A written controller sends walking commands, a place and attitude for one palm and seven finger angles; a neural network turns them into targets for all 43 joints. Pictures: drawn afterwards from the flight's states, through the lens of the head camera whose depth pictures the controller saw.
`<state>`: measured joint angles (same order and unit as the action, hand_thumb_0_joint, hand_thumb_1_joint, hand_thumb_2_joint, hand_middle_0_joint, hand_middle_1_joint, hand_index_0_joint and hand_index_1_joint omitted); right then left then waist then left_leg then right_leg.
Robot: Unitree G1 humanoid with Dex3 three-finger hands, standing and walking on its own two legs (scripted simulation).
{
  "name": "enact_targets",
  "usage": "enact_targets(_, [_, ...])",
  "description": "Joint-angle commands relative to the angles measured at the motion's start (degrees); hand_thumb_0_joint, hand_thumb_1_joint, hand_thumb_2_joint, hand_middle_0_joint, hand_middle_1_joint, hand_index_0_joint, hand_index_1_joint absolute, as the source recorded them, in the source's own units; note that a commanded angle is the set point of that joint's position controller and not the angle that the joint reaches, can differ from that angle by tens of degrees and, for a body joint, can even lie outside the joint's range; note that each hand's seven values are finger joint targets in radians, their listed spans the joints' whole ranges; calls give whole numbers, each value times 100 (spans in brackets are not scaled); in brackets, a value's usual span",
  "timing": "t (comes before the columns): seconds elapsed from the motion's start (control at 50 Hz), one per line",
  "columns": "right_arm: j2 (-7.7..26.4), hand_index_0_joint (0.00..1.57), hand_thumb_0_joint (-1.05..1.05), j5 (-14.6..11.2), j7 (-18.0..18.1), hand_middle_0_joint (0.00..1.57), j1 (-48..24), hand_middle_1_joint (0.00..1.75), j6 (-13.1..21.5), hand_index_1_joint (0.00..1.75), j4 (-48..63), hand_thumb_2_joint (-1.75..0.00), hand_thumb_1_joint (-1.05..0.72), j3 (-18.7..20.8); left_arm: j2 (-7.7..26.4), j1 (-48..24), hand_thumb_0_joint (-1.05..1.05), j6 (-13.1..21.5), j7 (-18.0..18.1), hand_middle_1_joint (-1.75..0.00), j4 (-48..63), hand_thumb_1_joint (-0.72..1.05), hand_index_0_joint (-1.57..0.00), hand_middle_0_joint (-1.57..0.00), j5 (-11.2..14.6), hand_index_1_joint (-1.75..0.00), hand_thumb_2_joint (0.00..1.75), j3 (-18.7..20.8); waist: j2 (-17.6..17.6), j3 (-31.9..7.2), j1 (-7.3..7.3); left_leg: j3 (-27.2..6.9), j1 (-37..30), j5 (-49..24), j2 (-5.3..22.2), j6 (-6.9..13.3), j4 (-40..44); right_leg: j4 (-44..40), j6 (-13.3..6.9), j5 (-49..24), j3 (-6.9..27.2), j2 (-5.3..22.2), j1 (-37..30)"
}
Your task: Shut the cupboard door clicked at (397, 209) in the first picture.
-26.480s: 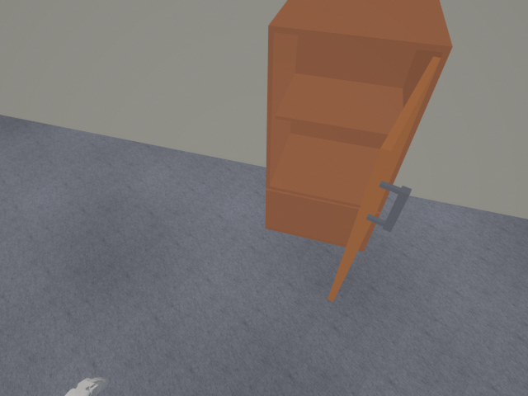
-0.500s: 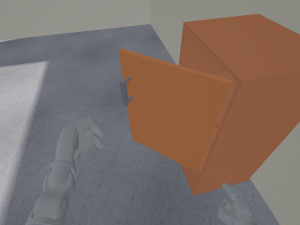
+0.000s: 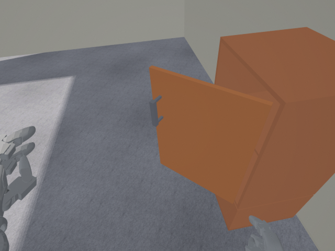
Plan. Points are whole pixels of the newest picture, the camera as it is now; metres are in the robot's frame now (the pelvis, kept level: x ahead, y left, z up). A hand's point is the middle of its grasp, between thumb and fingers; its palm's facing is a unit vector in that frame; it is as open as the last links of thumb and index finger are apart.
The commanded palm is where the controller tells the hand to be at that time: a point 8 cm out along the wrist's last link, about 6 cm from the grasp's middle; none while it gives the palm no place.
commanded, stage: draw the hand back to the body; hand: left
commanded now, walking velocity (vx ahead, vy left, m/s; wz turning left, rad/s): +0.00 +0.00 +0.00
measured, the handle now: (157, 111) +0.64 +0.13 -0.04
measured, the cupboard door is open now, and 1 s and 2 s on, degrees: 45 45 45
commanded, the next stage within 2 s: step back with the hand held close in 0.34 s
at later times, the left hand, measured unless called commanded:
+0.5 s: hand (43, 182) +0.18 +0.25 +0.16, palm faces +0.44 -0.79 -0.42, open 7.4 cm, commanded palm +0.13 +0.29 +0.17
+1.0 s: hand (30, 193) +0.17 +0.27 +0.15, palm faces +0.34 -0.79 -0.51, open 7.4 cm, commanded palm +0.11 +0.31 +0.17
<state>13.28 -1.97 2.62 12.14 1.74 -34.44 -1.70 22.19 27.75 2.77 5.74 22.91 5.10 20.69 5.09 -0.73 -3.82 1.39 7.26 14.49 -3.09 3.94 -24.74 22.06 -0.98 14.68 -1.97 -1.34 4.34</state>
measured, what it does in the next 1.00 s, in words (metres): stands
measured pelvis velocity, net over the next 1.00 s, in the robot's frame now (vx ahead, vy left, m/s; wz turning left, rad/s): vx -0.04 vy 0.01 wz -0.02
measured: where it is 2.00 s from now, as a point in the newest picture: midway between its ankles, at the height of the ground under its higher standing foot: outside the picture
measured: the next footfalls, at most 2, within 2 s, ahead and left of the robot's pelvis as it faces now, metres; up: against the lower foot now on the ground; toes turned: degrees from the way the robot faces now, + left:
right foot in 1.84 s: -0.24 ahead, -0.14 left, +0.00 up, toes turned +10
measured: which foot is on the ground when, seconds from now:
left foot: down 0.00-1.00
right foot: down 0.00-1.00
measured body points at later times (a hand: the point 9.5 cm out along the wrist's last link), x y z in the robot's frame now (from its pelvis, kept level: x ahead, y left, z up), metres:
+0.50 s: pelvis -0.01 -0.01 +0.00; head -0.03 -0.04 +0.45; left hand +0.15 +0.29 +0.18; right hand +0.18 -0.23 -0.09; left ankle -0.01 +0.07 -0.74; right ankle -0.03 -0.11 -0.74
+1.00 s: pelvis -0.04 +0.01 -0.01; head -0.03 +0.01 +0.44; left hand +0.14 +0.31 +0.18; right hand +0.13 -0.24 -0.08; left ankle -0.01 +0.07 -0.74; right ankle -0.03 -0.11 -0.74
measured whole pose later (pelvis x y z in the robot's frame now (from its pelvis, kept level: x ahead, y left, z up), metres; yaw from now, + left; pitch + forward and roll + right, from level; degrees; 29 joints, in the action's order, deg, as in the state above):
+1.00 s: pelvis -0.04 +0.01 -0.01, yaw -1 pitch +2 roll -1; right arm 13.8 -1.9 4.8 10.0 -2.6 -30.7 1.2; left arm 25.9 32.6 8.9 6.8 26.0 4.4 23.7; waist 2.0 -0.4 0.1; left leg 3.2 18.2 12.4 -3.0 5.2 -28.9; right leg 27.6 0.1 12.7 -0.7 -1.1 16.3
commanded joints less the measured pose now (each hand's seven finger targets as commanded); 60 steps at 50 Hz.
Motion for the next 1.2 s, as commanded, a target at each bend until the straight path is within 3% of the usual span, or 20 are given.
enact_targets(0.0, [635, 20, 0, 10, 43, 20, -794, 30, 382, 30, 902, -90, -90, 253, 644, -458, 0, 337, 51, -30, 810, 90, -20, -20, -11, -30, 90, 341, -376, 81, 138, -392, 6, -1177, 503, -320, 476, -291, -34, -839, 52, 118, 405])
enact_targets(0.08, [668, 20, 0, 13, 98, 20, -775, 30, 434, 30, 881, -90, -90, 281, 734, -841, 0, 400, 110, -30, 786, 90, -20, -20, -59, -30, 90, 338, -402, 12, 142, -437, 19, -588, 460, -239, 547, -287, -18, -421, 84, 144, 447])
enact_targets(0.18, [602, 20, 0, 46, 138, 20, -830, 30, 592, 30, 894, -90, -90, 249, 1076, -843, 0, 530, 180, -30, 1409, 90, -20, -20, -84, -30, 90, 591, 89, -635, 9, -358, -171, -1083, 385, -225, 434, -197, -55, -840, 128, 164, 16])
enact_targets(0.2, [626, 20, 0, 54, 136, 20, -819, 30, 634, 30, 863, -90, -90, 240, 1208, -803, 0, 537, 195, -30, 1471, 90, -20, -20, -87, -30, 90, 701, 249, -674, -12, -375, -147, -1165, 381, -253, 421, -216, -70, -916, 149, 159, -50])
enact_targets(0.24, [553, 20, 0, 53, 133, 20, -850, 30, 668, 30, 848, -90, -90, 207, 1080, -687, 0, 536, 194, -30, 1425, 90, -20, -20, -85, -30, 90, 627, 258, -453, 3, -330, -76, -1221, 369, -269, 405, -219, -73, -976, 122, 163, 29])
enact_targets(0.32, [544, 20, 0, 30, 118, 20, -833, 30, 611, 30, 815, -90, -90, 214, 919, -526, 0, 471, 124, -30, 951, 90, -20, -20, -14, -30, 90, 602, -111, 89, 41, -279, 79, -1102, 396, -264, 461, -357, -56, -876, 139, 142, 241])
enact_targets(0.4, [575, 20, 0, 17, 104, 20, -830, 30, 529, 30, 828, -90, -90, 262, 821, -430, 0, 454, 52, -30, 637, 90, -20, -20, 15, -30, 90, 567, -297, 158, 42, -238, 51, -989, 405, -228, 491, -439, -31, -741, 152, 131, 309])
enact_targets(0.44, [585, 20, 0, 19, 102, 20, -832, 30, 518, 30, 870, -90, -90, 277, 834, -562, 0, 480, 33, -30, 808, 90, -20, -20, 18, -30, 90, 536, -257, -97, 49, -221, -55, -958, 399, -202, 474, -417, -9, -711, 175, 148, 246])
enact_targets(0.46, [760, 20, 0, -2, 108, 20, -814, 30, 416, 30, 1014, -90, -90, 352, 1385, -1024, 0, 738, 83, -30, 1142, 90, -20, -20, -37, -30, 90, 1052, -232, 65, 254, -404, 340, -485, 499, -64, 178, -661, 2, -705, 729, 491, 649])
enact_targets(0.48, [719, 20, 0, 41, 121, 20, -797, 30, 358, 30, 897, -90, -90, 354, 1094, -547, 0, 812, 73, -30, 775, 90, -20, -20, -30, -30, 90, 833, -382, -36, 284, -434, 278, -401, 463, -55, 17, -754, -36, -528, 834, 656, 803])
enact_targets(0.58, [722, 20, 0, 73, 133, 20, -745, 30, 182, 30, 933, -90, -90, 429, 1055, -191, 0, 1001, 113, -30, 1056, 90, -20, -20, -70, -30, 90, 732, -293, -517, 322, -423, 289, -1001, 510, -86, -32, -371, -28, -1297, 693, 720, 659])
enact_targets(0.64, [744, 20, 0, 67, 191, 20, -726, 30, 64, 30, 1035, -90, -90, 482, 1254, 13, 0, 1028, 163, -30, 1273, 90, -20, -20, -47, -30, 90, 955, -177, -945, 311, -422, 242, -1940, 606, -101, -10, 113, 52, -2259, 487, 598, 325])
enact_targets(0.76, [741, 20, 0, 36, 254, 20, -694, 30, -181, 30, 1181, -90, -90, 543, 1340, 397, 0, 930, 205, -30, 1237, 90, -20, -20, 5, -30, 90, 1137, -391, -1133, 318, -441, 466, -2652, 738, -127, -56, 519, 119, -2800, 419, 472, 162])
enact_targets(0.82, [750, 20, 0, 23, 255, 20, -695, 30, -230, 30, 1205, -90, -90, 554, 1327, 543, 0, 904, 221, -30, 1159, 90, -20, -20, 11, -30, 90, 1138, -443, -1087, 327, -502, 755, -2286, 778, -125, 8, 562, 115, -2576, 453, 489, 147])
enact_targets(0.94, [818, 20, 0, 36, 280, 20, -684, 30, -169, 30, 1276, -90, -90, 540, 1339, 513, 0, 984, 247, -30, 1490, 90, -20, -20, -63, -30, 90, 1101, -144, -920, 324, -776, 1618, -1172, 945, 15, 368, 791, 167, -1763, 438, 272, -72])
enact_targets(1.0, [884, 20, 0, 78, 303, 20, -697, 30, -88, 30, 1269, -90, -90, 534, 1516, 393, 0, 1048, 274, -30, 1592, 90, -20, -20, -136, -30, 90, 1305, 55, -744, 290, -1024, 2383, -80, 1056, 129, 706, 1017, 190, -1372, 440, 132, -409])
enact_targets(1.02, [851, 20, 0, 75, 310, 20, -658, 30, -63, 30, 1287, -90, -90, 512, 1342, 367, 0, 1079, 263, -30, 1625, 90, -20, -20, -148, -30, 90, 1166, 85, -693, 322, -1065, 2615, 293, 1081, 145, 768, 1104, 184, -1263, 436, 118, -494])
enact_targets(1.1, [930, 20, 0, 116, 332, 20, -632, 30, 52, 30, 1243, -90, -90, 528, 1415, 39, 0, 1190, 295, -30, 1527, 90, -20, -20, -278, -30, 90, 1303, 262, -337, 339, -1398, 3757, 2260, 1275, 316, 1229, 1471, 213, -732, 468, -39, -875])
enact_targets(1.12, [903, 20, 0, 121, 333, 20, -572, 30, 72, 30, 1237, -90, -90, 512, 1218, -47, 0, 1203, 286, -30, 1483, 90, -20, -20, -295, -30, 90, 1146, 261, -234, 370, -1443, 3937, 2454, 1332, 327, 1292, 1599, 216, -645, 431, -62, -898])
enact_targets(1.18, [946, 20, 0, 137, 324, 20, -528, 30, 167, 30, 1198, -90, -90, 547, 1191, -286, 0, 1258, 290, -30, 1470, 90, -20, -20, -378, -30, 90, 1139, 310, -211, 376, -1575, 4283, 2949, 1483, 411, 1345, 1940, 242, -495, 441, -185, -1023])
